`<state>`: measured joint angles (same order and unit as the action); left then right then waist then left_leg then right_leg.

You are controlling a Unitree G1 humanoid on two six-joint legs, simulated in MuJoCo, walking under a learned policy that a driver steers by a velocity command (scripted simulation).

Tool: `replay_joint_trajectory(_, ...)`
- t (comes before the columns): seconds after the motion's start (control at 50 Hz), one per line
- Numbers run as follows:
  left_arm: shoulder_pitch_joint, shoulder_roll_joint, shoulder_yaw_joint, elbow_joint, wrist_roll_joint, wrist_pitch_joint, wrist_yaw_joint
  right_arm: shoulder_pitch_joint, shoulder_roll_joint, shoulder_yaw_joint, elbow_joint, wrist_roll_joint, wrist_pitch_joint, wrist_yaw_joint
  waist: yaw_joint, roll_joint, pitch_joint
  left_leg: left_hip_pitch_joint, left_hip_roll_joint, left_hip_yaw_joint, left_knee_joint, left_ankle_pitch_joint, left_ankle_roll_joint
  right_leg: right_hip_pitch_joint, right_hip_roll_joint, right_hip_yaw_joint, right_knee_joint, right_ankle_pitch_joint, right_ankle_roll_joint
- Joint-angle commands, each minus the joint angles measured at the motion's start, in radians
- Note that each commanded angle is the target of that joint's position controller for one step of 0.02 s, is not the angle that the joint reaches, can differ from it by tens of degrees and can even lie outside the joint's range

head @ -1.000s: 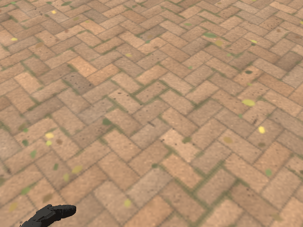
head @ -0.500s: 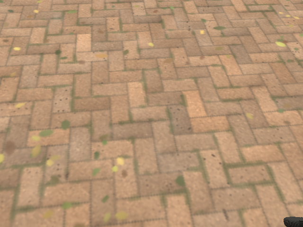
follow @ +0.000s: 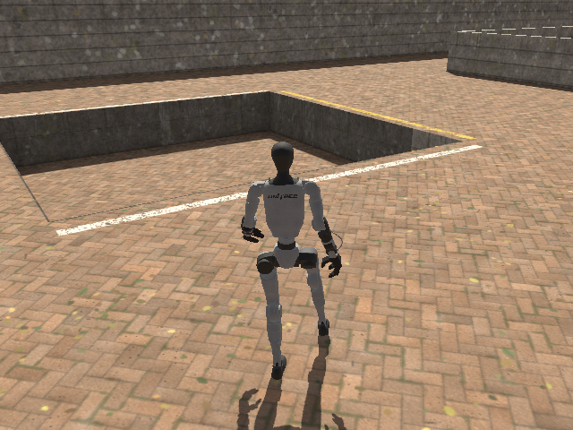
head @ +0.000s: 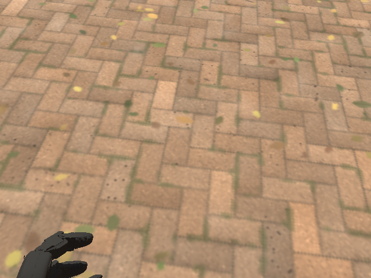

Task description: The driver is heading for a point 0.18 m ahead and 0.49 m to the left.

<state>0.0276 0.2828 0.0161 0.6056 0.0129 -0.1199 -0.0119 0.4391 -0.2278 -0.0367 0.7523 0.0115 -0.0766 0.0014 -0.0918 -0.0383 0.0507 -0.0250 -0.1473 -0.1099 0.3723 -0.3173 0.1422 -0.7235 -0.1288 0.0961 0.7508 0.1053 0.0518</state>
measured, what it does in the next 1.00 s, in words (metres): walks ahead, turning left: right foot, then left foot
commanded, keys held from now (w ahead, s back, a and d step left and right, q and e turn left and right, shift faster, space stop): w+shift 0.28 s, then w+q+shift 0.06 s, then q+shift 0.66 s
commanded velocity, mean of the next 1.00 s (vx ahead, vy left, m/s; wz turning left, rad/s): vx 0.56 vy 0.00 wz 0.59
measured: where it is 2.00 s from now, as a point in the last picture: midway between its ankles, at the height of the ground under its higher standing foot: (93, 179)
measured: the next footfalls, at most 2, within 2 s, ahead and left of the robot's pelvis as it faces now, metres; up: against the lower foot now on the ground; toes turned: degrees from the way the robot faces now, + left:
right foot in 0.16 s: +0.40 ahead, -0.17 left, +0.00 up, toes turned +3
left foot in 0.60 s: +0.77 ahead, +0.06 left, +0.00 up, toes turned +12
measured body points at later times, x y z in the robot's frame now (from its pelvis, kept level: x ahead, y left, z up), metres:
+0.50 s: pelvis +0.46 -0.05 -0.01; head +0.49 -0.03 +0.44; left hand +0.40 +0.20 -0.14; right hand +0.73 -0.25 -0.07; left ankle +0.66 +0.10 -0.68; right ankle +0.36 -0.17 -0.74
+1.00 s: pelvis +0.72 -0.01 +0.00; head +0.74 +0.04 +0.45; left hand +0.76 +0.33 -0.09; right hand +0.99 -0.20 -0.07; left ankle +0.73 +0.05 -0.74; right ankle +0.92 -0.11 -0.69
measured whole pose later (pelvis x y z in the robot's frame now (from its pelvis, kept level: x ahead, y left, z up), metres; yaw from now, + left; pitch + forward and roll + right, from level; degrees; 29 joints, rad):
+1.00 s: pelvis +0.72 -0.01 +0.00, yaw +35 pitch +2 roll -2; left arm 0.01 0.31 0.04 0.63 0.01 -0.02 0.03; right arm 0.22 -0.33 -0.09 0.62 0.03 0.06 -0.05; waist -0.05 -0.03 0.06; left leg -0.33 -0.24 -0.34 0.48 -0.12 0.09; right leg -0.60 0.05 0.24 0.80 -0.23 0.10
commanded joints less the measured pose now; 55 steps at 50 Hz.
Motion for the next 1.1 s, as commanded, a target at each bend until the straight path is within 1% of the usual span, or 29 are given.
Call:
replay_joint_trajectory(0.02,-0.157,0.041,0.009,-0.09,-0.02,-0.017,-0.013,-0.001,-0.171,-0.044,-0.033,0.014,-0.024,-0.003,-0.036,0.063,0.087,-0.302,0.206,-0.126,-0.22,0.136,0.107,0.264,0.075,-0.097,-0.178,0.179,-0.001)
replay_joint_trajectory(0.1,-0.184,0.09,0.035,-0.116,-0.037,-0.027,-0.034,0.059,-0.161,-0.042,0.039,0.009,0.005,-0.014,-0.019,0.114,0.075,0.052,0.298,-0.144,-0.117,0.486,0.072,0.147,0.101,-0.096,-0.297,0.049,-0.063)
replay_joint_trajectory(0.14,-0.004,0.153,0.07,-0.087,-0.051,-0.019,-0.023,0.031,-0.211,-0.053,0.045,-0.024,0.021,-0.015,0.098,0.17,-0.074,0.157,0.313,-0.127,0.09,0.989,0.043,0.321,0.162,-0.143,-0.235,-0.103,-0.108)
replay_joint_trajectory(0.16,0.192,0.181,0.085,-0.056,-0.064,-0.005,-0.008,-0.038,-0.244,-0.058,0.035,-0.042,0.028,-0.01,0.232,0.2,-0.187,0.082,0.295,-0.092,0.307,1.134,0.017,0.555,0.144,-0.15,-0.201,-0.119,-0.136)
replay_joint_trajectory(0.18,0.469,0.211,0.087,0.001,-0.05,0.012,0.009,-0.091,-0.197,-0.042,0.0,-0.058,0.024,-0.01,0.341,0.146,-0.361,-0.201,0.255,-0.091,0.653,0.907,0.0,0.97,0.0,0.01,-0.064,-0.25,-0.163)
replay_joint_trajectory(0.2,0.504,0.276,0.101,0.057,-0.025,0.003,-0.016,0.152,-0.008,0.009,0.001,-0.004,-0.001,0.009,0.179,-0.388,-0.554,-0.585,0.042,-0.09,1.062,-0.108,-0.069,1.321,-0.244,0.636,-0.273,-0.749,-0.37)
replay_joint_trajectory(0.22,0.529,0.148,0.079,0.06,-0.018,-0.002,-0.02,0.048,-0.114,0.003,0.01,0.038,-0.01,0.007,0.258,-0.311,-0.494,-0.704,0.082,-0.099,1.102,-0.126,-0.049,1.301,-0.228,0.808,-0.459,-0.923,-0.318)
replay_joint_trajectory(0.24,0.454,0.104,0.069,0.066,-0.014,0.003,-0.01,-0.13,-0.174,-0.013,-0.035,0.051,-0.018,0.008,0.269,-0.166,-0.282,-0.775,0.137,-0.06,1.092,-0.08,-0.035,1.156,-0.203,0.623,-0.463,-0.8,-0.284)
replay_joint_trajectory(0.26,0.422,0.113,0.069,0.08,-0.004,0.006,-0.013,-0.243,-0.154,-0.002,-0.068,0.03,-0.032,0.007,0.25,0.037,-0.168,-0.74,0.164,-0.032,1.033,-0.048,-0.029,0.977,-0.153,0.502,-0.482,-0.605,-0.266)
replay_joint_trajectory(0.28,0.379,0.107,0.066,0.089,0.007,0.001,-0.02,-0.276,-0.127,-0.002,-0.082,0.018,-0.041,0.011,0.194,0.066,-0.086,-0.724,0.188,-0.029,0.968,-0.021,-0.031,0.841,-0.119,0.418,-0.493,-0.489,-0.279)
replay_joint_trajectory(0.3,0.336,0.059,0.051,0.092,0.021,-0.006,-0.022,-0.237,-0.107,-0.003,-0.07,0.027,-0.034,0.017,0.135,0.04,-0.069,-0.675,0.229,-0.046,0.93,0.007,-0.032,0.76,-0.094,0.335,-0.516,-0.448,-0.273)
replay_joint_trajectory(0.32,0.307,0.027,0.042,0.097,0.014,-0.009,-0.028,-0.209,-0.097,-0.003,-0.053,0.038,-0.019,0.018,0.11,0.014,-0.056,-0.651,0.244,-0.043,0.901,0.018,-0.036,0.714,-0.082,0.272,-0.542,-0.417,-0.265)
replay_joint_trajectory(0.36,0.277,0.024,0.039,0.115,-0.013,-0.013,-0.031,-0.201,-0.081,0.0,-0.04,0.036,0.006,0.015,0.082,0.015,0.017,-0.668,0.27,-0.043,0.836,0.02,-0.054,0.62,-0.093,0.159,-0.577,-0.218,-0.253)
replay_joint_trajectory(0.4,0.237,0.073,0.047,0.125,-0.01,-0.019,-0.019,-0.262,-0.073,0.008,-0.076,0.008,0.007,0.014,0.064,0.008,0.076,-0.661,0.251,-0.001,0.716,0.098,-0.089,0.521,-0.076,-0.009,-0.587,0.235,-0.225)
replay_joint_trajectory(0.44,0.204,0.101,0.051,0.121,-0.006,-0.019,0.001,-0.316,-0.069,0.013,-0.099,-0.007,-0.011,0.03,0.073,-0.004,0.073,-0.542,0.214,0.103,0.468,0.335,-0.105,0.439,0.015,-0.185,-0.595,0.333,-0.176)
replay_joint_trajectory(0.5,0.306,0.153,0.059,0.154,-0.016,-0.012,0.038,-0.405,-0.08,0.003,-0.138,-0.004,-0.019,0.069,0.115,-0.016,0.004,-0.385,0.144,0.163,0.251,0.608,-0.107,0.517,0.012,-0.241,-0.557,0.327,-0.13)
replay_joint_trajectory(0.54,0.28,0.194,0.074,0.138,-0.022,0.013,0.056,-0.304,-0.153,-0.031,-0.128,-0.006,-0.007,0.08,0.056,-0.058,-0.067,-0.299,0.073,0.194,0.224,0.526,-0.086,0.625,-0.002,-0.261,-0.404,0.515,-0.087)
replay_joint_trajectory(0.58,0.217,0.219,0.087,0.1,-0.025,0.048,0.065,-0.044,-0.243,-0.083,-0.069,-0.004,0.015,0.07,-0.077,-0.056,-0.182,-0.04,0.034,0.179,0.241,0.438,-0.032,0.588,-0.011,-0.252,-0.052,0.626,-0.061)
replay_joint_trajectory(0.6,0.195,0.19,0.081,0.088,-0.034,0.053,0.06,0.051,-0.261,-0.096,-0.046,0.0,0.029,0.05,-0.119,0.039,-0.187,0.083,0.09,0.075,0.151,0.499,0.006,0.48,0.053,-0.245,0.237,0.268,-0.02)
replay_joint_trajectory(0.62,0.262,0.036,0.044,0.056,0.014,0.044,0.034,-0.026,-0.322,-0.097,-0.081,-0.008,0.04,0.025,0.016,0.415,-0.173,0.21,0.251,-0.199,0.205,1.048,0.104,0.215,0.242,-0.232,0.667,-0.742,0.026)
replay_joint_trajectory(0.64,0.458,0.057,0.02,0.028,-0.014,0.031,0.016,-0.11,-0.35,-0.086,-0.157,-0.067,0.019,0.031,0.092,0.361,-0.482,0.411,0.502,-0.728,0.068,0.868,0.345,0.033,0.285,0.033,0.931,-0.787,0.033)
replay_joint_trajectory(0.66,0.371,0.158,0.034,0.031,-0.013,0.028,0.012,-0.199,-0.307,-0.093,-0.221,-0.051,0.025,0.035,0.046,0.13,-0.517,0.343,0.445,-0.711,0.008,0.545,0.304,0.064,0.211,0.089,0.867,-0.67,-0.008)
replay_joint_trajectory(0.68,0.249,0.17,0.041,0.001,-0.013,0.036,0.019,-0.239,-0.258,-0.08,-0.22,-0.019,0.027,0.035,0.059,0.006,-0.336,0.165,0.377,-0.599,-0.019,0.406,0.254,0.031,0.187,0.076,0.745,-0.605,-0.021)
replay_joint_trajectory(0.7,0.209,0.158,0.042,0.002,0.004,0.051,0.034,-0.26,-0.225,-0.069,-0.215,0.007,0.027,0.032,0.093,-0.083,-0.267,0.035,0.323,-0.539,-0.044,0.334,0.203,0.063,0.149,0.072,0.649,-0.572,-0.018)
replay_joint_trajectory(0.76,0.178,0.152,0.048,-0.013,0.01,0.081,0.043,-0.29,-0.224,-0.076,-0.21,-0.001,0.046,0.014,0.137,0.02,-0.151,-0.199,0.23,-0.422,-0.066,0.507,0.154,0.163,0.141,0.064,0.45,-0.551,0.008)
replay_joint_trajectory(0.82,0.121,0.106,0.041,-0.024,0.016,0.085,0.049,-0.245,-0.258,-0.09,-0.193,0.006,0.066,-0.018,0.121,0.018,-0.192,-0.218,0.197,-0.378,-0.014,0.693,0.131,0.165,0.171,0.058,0.32,-0.485,0.045)
replay_joint_trajectory(0.94,-0.007,0.105,0.053,-0.043,-0.002,0.094,0.051,-0.243,-0.259,-0.093,-0.206,0.019,0.122,-0.06,0.079,0.131,-0.174,-0.196,0.131,-0.434,-0.003,0.315,0.021,0.152,0.205,0.092,0.102,-0.316,0.058)
replay_joint_trajectory(1.06,-0.053,0.126,0.071,-0.033,-0.006,0.052,0.031,-0.232,-0.239,-0.094,-0.227,0.011,0.132,-0.055,0.051,0.196,-0.158,-0.106,0.137,-0.553,0.092,0.4,0.015,0.269,0.222,0.12,-0.176,-0.327,0.029)
replay_joint_trajectory(1.1,0.016,0.133,0.086,0.001,-0.028,0.054,0.021,-0.271,-0.226,-0.086,-0.249,0.017,0.137,-0.045,0.084,0.164,-0.18,-0.226,0.097,-0.558,0.122,0.0,-0.006,0.483,0.184,0.097,-0.338,-0.243,0.002)
Keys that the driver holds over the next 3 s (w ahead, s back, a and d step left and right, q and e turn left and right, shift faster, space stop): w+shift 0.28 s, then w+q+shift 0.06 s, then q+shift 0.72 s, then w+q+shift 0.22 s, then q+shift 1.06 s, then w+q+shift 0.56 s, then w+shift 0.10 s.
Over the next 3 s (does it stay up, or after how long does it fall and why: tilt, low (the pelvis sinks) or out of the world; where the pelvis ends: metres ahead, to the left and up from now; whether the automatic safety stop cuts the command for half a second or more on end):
stays up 0.64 0.51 -0.04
